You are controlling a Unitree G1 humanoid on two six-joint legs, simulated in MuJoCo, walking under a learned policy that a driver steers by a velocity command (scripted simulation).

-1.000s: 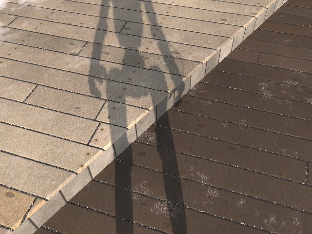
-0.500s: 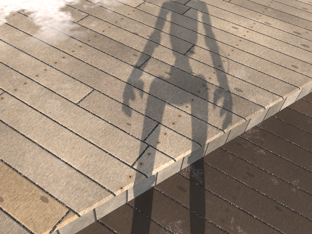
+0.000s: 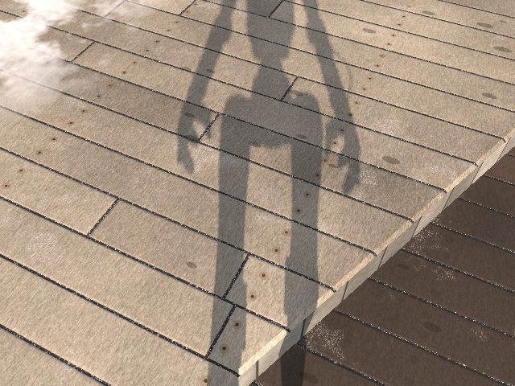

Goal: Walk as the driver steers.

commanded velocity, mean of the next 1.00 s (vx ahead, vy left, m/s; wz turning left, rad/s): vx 0.50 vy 0.00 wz -0.24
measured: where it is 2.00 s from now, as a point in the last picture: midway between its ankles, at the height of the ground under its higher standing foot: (302, 117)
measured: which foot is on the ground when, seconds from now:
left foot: up 0.00-0.50, down 0.52-1.00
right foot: down 0.00-0.52, up 0.54-1.00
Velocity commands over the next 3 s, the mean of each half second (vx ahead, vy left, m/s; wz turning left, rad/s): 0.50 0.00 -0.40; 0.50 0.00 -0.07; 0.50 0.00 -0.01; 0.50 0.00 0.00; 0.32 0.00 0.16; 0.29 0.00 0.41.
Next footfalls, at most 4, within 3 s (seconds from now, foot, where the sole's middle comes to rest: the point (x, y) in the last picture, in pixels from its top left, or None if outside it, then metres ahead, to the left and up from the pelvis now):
0.52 left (238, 323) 0.56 0.08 -0.63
1.14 right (315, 211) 0.89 -0.12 -0.63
1.64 left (257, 125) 1.24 0.05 -0.63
2.16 right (343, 85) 1.44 -0.25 -0.63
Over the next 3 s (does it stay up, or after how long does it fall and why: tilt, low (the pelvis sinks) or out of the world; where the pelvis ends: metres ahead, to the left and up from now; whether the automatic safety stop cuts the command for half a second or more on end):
stays up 1.58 -0.11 0.15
